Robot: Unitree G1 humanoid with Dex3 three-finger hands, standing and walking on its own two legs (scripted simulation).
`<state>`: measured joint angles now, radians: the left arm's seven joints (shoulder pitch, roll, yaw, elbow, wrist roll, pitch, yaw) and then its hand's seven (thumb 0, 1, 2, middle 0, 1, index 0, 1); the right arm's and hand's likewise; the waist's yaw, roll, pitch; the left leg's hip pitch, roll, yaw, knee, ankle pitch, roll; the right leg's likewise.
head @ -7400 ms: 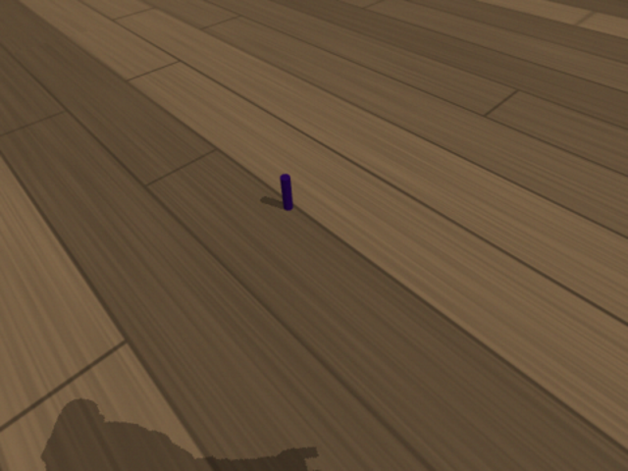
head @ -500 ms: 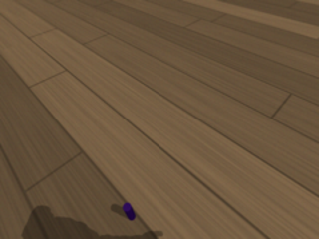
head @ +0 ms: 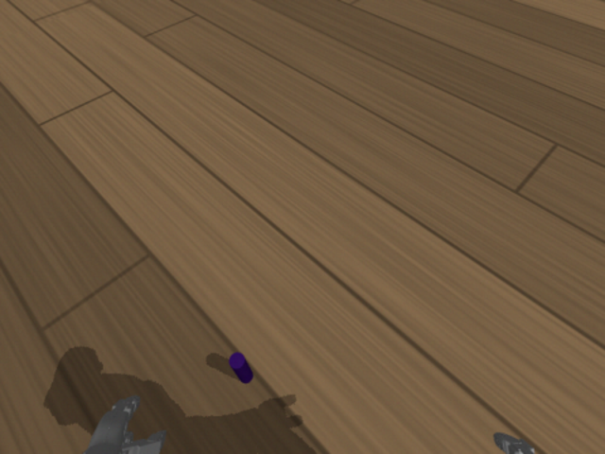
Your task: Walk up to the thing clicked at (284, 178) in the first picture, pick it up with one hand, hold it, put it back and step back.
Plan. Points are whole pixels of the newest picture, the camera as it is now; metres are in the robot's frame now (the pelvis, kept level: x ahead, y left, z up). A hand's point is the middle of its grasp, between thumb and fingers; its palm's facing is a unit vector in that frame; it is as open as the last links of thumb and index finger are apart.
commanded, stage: go down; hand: left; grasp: from the side
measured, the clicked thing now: (241, 368) +0.39 +0.23 -0.68
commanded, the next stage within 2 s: none
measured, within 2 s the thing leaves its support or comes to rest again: neither
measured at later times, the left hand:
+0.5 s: hand (143, 437) +0.16 +0.28 -0.18, palm faces +0.05 -0.94 -0.33, open 17.1 cm
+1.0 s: hand (132, 445) +0.15 +0.31 -0.22, palm faces +0.12 -0.95 -0.29, open 17.3 cm
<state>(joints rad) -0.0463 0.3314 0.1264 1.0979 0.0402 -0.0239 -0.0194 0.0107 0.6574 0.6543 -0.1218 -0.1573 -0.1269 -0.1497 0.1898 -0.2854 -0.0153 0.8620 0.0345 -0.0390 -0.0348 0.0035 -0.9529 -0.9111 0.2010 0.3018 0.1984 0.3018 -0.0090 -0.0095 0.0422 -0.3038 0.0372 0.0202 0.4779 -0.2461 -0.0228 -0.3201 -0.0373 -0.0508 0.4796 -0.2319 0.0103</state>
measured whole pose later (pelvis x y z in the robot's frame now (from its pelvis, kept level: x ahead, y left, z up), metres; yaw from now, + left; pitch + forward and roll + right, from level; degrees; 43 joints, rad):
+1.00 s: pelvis -0.01 +0.02 -0.11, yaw +0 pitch +21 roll -3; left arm 0.24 0.39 0.33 0.44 -0.04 0.11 -0.16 0.00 -0.52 0.03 -0.08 -0.05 -0.08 -0.05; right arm 0.20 -0.24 -0.01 0.54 0.01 -0.19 -0.07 0.01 -0.91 -0.90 0.20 0.30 0.20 0.30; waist -0.03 -0.01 -0.14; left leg -1.06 0.04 -0.03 1.28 -0.59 -0.01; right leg -1.04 -0.05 -0.06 1.22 -0.55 0.03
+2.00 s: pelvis -0.08 +0.01 -0.33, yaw -3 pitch +34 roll -6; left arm -0.45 0.80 0.76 1.02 -0.19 -0.36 -0.68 -0.01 -0.56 0.03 -0.06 -0.04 -0.05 -0.05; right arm 0.09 -0.35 0.07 0.68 -0.02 -0.19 -0.05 0.00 -0.92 -0.90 0.20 0.30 0.20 0.30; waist -0.06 -0.02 -0.13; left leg -1.97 0.03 -0.10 2.08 -0.70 -0.01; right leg -1.93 -0.06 -0.06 2.00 -0.65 0.02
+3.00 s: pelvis -0.09 +0.02 -0.39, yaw -4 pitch +32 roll -7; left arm -0.57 0.93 0.84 1.10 -0.21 -0.38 -0.76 -0.01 -0.57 0.06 -0.06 -0.06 -0.04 -0.08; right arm 0.10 -0.37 0.12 0.67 -0.03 -0.18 -0.03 0.00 -0.92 -0.91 0.20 0.30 0.20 0.30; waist -0.09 -0.04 -0.08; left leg -2.13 0.02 -0.12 2.26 -0.70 0.00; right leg -2.08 -0.06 -0.06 2.17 -0.65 0.03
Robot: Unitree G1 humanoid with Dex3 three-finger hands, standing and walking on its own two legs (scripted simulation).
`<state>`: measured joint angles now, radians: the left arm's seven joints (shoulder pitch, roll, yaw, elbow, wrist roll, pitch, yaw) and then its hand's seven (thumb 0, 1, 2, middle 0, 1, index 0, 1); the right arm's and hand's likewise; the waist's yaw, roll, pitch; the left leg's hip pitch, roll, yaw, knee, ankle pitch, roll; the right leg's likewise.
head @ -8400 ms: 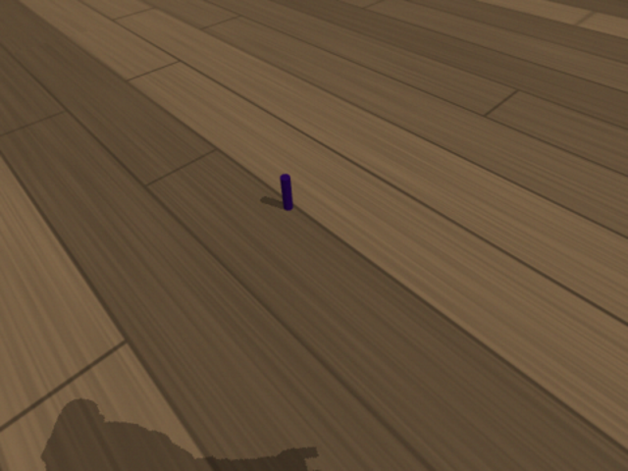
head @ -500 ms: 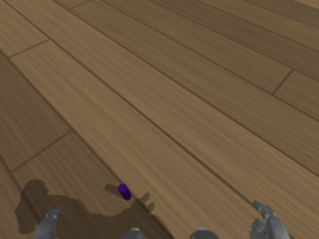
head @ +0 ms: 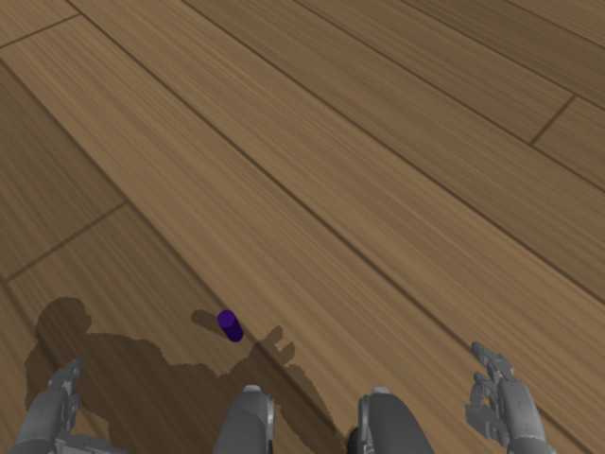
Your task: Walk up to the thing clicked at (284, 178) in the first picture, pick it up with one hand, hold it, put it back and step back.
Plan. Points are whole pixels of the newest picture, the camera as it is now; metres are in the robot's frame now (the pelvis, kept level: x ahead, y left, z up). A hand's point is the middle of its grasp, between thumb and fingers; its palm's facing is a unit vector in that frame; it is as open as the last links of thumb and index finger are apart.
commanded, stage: go down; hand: left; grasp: from the side
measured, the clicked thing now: (231, 327) +0.40 +0.21 -0.57
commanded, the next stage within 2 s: approach in 1.82 s
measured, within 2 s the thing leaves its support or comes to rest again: neither
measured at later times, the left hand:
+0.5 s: hand (101, 354) +0.27 +0.36 -0.20, palm faces +0.16 -0.97 -0.18, open 17.5 cm
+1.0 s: hand (103, 338) +0.30 +0.38 -0.24, palm faces +0.14 -0.98 -0.12, open 17.6 cm
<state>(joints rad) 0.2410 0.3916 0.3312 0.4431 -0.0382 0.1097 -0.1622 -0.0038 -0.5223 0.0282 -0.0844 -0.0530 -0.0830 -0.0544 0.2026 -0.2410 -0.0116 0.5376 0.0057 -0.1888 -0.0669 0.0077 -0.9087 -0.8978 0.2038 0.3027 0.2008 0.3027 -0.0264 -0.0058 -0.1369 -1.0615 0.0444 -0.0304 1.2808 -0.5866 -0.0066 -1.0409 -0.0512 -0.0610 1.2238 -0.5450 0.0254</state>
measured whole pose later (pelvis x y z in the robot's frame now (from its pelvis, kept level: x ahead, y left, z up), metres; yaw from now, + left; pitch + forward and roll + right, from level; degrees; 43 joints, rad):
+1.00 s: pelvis -0.07 +0.00 -0.22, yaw -3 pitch +34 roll -6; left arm -0.45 0.80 0.76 1.02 -0.19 -0.36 -0.68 -0.01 -0.56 0.03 -0.06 -0.04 -0.05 -0.05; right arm 0.09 -0.35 0.07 0.68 -0.02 -0.19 -0.05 0.00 -0.92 -0.90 0.20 0.30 0.20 0.30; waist -0.06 -0.02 -0.13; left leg -1.97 0.03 -0.10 2.08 -0.70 -0.01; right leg -1.93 -0.06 -0.06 2.00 -0.65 0.02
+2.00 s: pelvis -0.08 +0.00 -0.28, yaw -4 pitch +32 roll -7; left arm -0.57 0.93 0.84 1.10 -0.21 -0.38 -0.76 -0.01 -0.57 0.06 -0.06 -0.06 -0.04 -0.08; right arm 0.10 -0.37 0.12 0.67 -0.03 -0.18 -0.03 0.00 -0.92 -0.91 0.20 0.30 0.20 0.30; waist -0.09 -0.04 -0.08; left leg -2.13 0.02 -0.12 2.26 -0.70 0.00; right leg -2.08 -0.06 -0.06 2.17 -0.65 0.03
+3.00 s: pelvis -0.10 +0.02 -0.38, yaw -13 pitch +13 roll -16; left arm -0.57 0.79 0.60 1.41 -0.18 -1.05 -0.30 -0.01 -0.60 0.01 -0.06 -0.07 -0.06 -0.06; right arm -0.14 -0.39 0.44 0.60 -0.31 -0.05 0.11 0.00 -0.95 -0.91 0.21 0.30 0.20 0.30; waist -0.23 -0.23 0.26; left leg -2.22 0.01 -0.32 2.65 -0.70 0.00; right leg -2.09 0.01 -0.20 2.39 -0.57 0.06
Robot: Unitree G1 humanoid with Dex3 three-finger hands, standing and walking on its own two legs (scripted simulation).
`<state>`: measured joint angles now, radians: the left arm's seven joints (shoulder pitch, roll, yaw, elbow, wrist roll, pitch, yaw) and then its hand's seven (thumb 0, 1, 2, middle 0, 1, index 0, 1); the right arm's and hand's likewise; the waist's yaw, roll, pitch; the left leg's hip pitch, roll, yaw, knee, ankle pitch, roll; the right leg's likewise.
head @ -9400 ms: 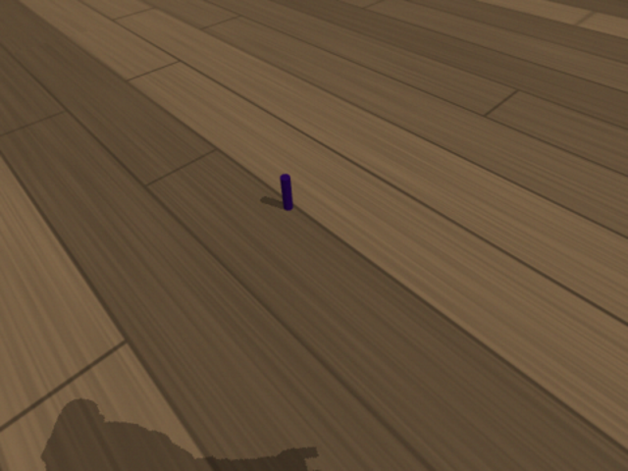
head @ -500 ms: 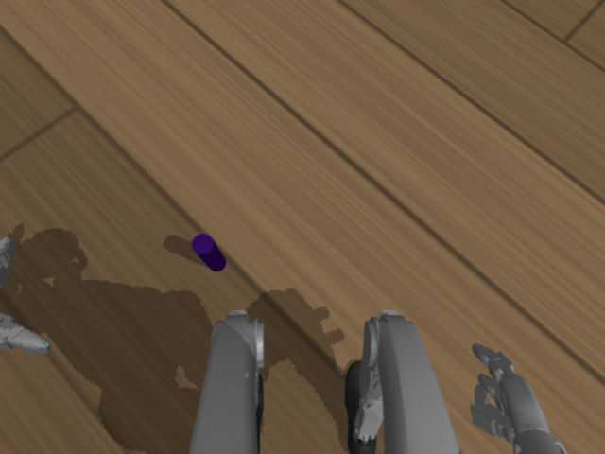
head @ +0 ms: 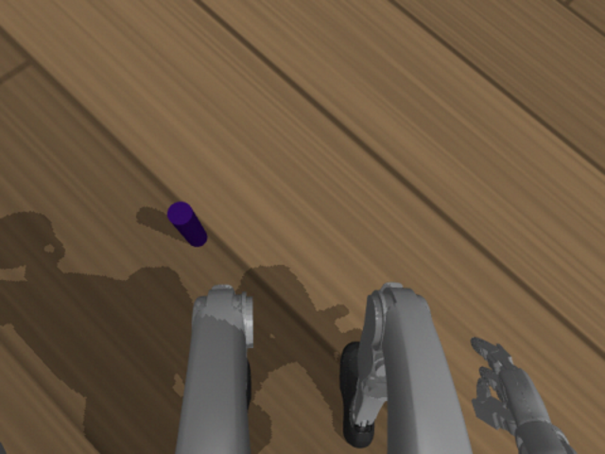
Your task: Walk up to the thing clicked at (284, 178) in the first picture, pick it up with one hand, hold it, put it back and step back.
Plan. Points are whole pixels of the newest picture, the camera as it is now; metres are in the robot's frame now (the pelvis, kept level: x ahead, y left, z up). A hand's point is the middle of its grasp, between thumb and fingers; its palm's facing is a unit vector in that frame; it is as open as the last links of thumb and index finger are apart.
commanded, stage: go down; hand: left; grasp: from the side
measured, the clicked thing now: (189, 226) +0.46 +0.24 -0.35
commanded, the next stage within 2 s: approach in 0.82 s
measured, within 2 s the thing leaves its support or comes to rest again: neither
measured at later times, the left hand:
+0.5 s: hand out of the picture +0.36 +0.42 -0.04, palm faces +0.19 -0.98 -0.10, open 17.5 cm
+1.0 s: hand out of the picture +0.37 +0.43 -0.05, palm faces +0.19 -0.98 -0.08, open 17.6 cm
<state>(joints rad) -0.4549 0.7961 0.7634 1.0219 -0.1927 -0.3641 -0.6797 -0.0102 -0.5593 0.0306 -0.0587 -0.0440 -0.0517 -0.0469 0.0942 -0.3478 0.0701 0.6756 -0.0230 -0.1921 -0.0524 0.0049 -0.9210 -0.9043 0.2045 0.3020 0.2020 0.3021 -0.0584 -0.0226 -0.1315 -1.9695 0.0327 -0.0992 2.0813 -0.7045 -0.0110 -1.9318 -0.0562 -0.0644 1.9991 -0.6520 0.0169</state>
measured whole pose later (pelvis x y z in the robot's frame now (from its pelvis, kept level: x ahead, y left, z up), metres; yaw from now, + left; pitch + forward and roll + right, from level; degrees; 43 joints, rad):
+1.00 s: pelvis -0.01 +0.00 -0.06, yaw -1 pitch +32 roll -7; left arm -0.57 0.93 0.84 1.10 -0.21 -0.38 -0.76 -0.01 -0.57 0.06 -0.06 -0.06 -0.04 -0.08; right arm 0.10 -0.37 0.12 0.67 -0.03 -0.18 -0.03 0.00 -0.92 -0.91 0.20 0.30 0.20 0.30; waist -0.09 -0.04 -0.08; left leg -2.13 0.02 -0.12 2.26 -0.70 0.00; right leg -2.08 -0.06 -0.06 2.17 -0.65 0.03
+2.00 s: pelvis -0.03 +0.02 -0.16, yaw -9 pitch +13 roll -16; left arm -0.57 0.79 0.60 1.41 -0.18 -1.05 -0.30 -0.01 -0.60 0.01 -0.06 -0.07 -0.06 -0.06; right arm -0.14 -0.39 0.44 0.60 -0.31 -0.05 0.11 0.00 -0.95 -0.91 0.21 0.30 0.20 0.30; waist -0.23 -0.23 0.26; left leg -2.22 0.01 -0.32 2.65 -0.70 0.00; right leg -2.09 0.01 -0.20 2.39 -0.57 0.06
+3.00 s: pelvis -0.03 +0.02 -0.15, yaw -12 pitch +12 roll -18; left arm -0.66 0.85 0.50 1.49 -0.07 -1.13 0.00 0.00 0.38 0.69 -0.65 -0.63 -0.64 -0.64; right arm -0.18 -0.37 0.53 0.55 -0.36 0.03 0.14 0.00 -0.88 -0.89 0.21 0.30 0.20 0.30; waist -0.26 -0.28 0.32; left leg -2.20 0.02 -0.38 2.67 -0.72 0.00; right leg -2.06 0.04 -0.24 2.37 -0.56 0.08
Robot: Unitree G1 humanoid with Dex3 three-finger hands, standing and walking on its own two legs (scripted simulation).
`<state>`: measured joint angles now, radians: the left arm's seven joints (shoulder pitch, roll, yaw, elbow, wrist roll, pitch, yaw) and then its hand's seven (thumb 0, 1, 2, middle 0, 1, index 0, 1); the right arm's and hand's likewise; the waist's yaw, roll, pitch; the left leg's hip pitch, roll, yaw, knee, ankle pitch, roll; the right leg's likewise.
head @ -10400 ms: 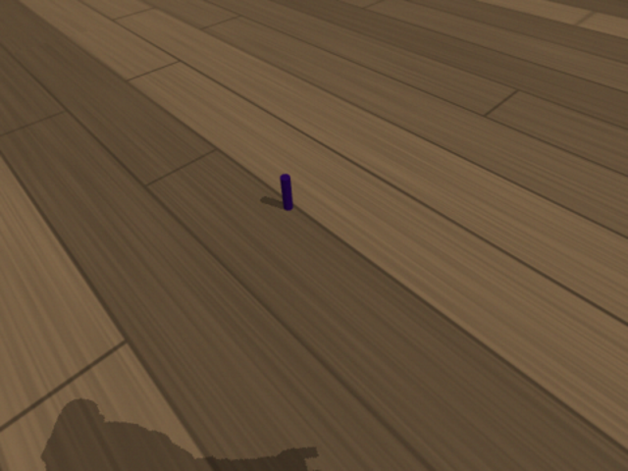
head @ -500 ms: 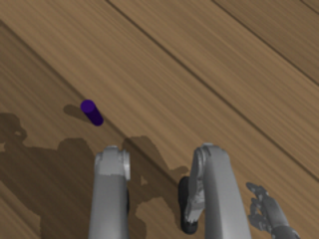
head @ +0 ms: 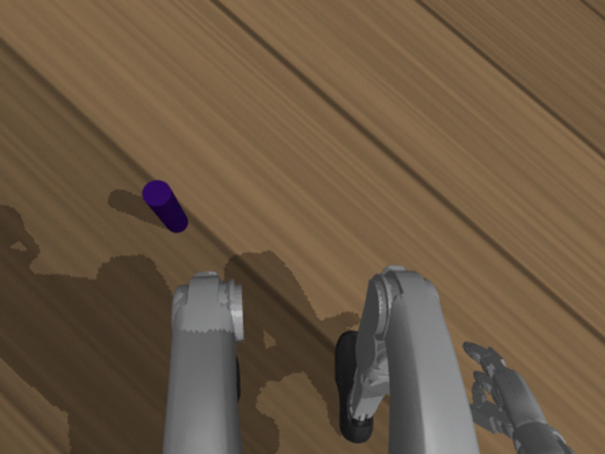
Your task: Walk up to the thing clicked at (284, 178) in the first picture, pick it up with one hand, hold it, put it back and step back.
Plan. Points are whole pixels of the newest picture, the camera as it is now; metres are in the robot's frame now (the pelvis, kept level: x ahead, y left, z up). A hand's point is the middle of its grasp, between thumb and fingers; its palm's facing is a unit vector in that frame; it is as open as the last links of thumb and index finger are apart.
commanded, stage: approach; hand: left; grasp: from the side
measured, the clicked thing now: (168, 209) +0.46 +0.24 -0.29
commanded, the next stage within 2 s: close in in 0.46 s
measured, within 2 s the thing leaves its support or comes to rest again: neither
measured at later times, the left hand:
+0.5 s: hand (74, 223) +0.40 +0.35 -0.19, palm faces +0.15 -0.99 +0.03, open 17.6 cm
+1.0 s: hand (149, 232) +0.41 +0.26 -0.26, palm faces +0.14 -0.99 +0.02, open 17.7 cm
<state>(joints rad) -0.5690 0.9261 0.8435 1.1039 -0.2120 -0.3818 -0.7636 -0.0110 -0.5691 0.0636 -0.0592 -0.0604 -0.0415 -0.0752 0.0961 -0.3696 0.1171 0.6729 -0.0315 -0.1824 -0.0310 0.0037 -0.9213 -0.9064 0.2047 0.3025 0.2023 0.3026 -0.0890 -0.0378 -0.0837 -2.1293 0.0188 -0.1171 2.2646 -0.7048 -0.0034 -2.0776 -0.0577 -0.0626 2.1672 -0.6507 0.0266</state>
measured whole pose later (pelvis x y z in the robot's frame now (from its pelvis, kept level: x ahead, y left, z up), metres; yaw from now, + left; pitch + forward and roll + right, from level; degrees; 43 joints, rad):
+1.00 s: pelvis -0.02 +0.02 -0.10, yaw -8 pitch +13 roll -16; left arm -0.57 0.79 0.60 1.41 -0.18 -1.05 -0.30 -0.01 -0.60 0.01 -0.06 -0.07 -0.06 -0.06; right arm -0.14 -0.39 0.44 0.60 -0.31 -0.05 0.11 0.00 -0.95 -0.91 0.21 0.30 0.20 0.30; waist -0.23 -0.23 0.26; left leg -2.22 0.01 -0.32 2.65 -0.70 0.00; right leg -2.09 0.01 -0.20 2.39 -0.57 0.06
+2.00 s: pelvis -0.02 +0.02 -0.10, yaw -10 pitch +12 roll -18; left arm -0.66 0.85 0.50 1.49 -0.07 -1.13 0.00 0.00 0.38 0.69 -0.65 -0.63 -0.64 -0.64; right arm -0.18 -0.37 0.53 0.55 -0.36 0.03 0.14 0.00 -0.88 -0.89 0.21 0.30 0.20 0.30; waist -0.26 -0.28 0.32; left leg -2.20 0.02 -0.38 2.67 -0.72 0.00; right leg -2.06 0.04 -0.24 2.37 -0.56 0.08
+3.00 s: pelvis -0.01 +0.01 -0.07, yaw -6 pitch +23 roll -14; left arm -0.60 0.62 0.41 1.00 -0.12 -0.77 -0.12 0.02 0.15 1.08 -0.92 -1.11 -0.98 -1.07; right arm -0.02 -0.33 0.25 0.60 -0.19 0.07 0.12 0.00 -0.88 -0.89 0.21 0.30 0.20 0.30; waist -0.16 -0.11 0.07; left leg -2.25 0.01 -0.24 2.53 -0.70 0.01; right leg -2.13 -0.02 -0.15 2.33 -0.61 0.05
